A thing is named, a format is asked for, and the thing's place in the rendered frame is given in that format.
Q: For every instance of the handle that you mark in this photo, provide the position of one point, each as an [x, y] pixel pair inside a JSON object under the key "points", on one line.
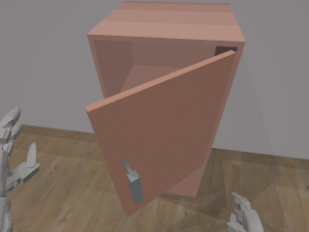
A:
{"points": [[134, 183]]}

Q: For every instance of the left robot forearm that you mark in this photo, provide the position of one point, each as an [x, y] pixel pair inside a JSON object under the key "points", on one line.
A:
{"points": [[6, 222]]}

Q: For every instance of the cupboard door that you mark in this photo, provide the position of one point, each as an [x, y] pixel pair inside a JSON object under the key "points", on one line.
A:
{"points": [[162, 128]]}

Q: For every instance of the robot right hand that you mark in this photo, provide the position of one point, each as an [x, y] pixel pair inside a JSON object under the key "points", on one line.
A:
{"points": [[249, 220]]}

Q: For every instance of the robot left hand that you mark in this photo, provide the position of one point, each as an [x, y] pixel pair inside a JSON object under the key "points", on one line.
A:
{"points": [[9, 131]]}

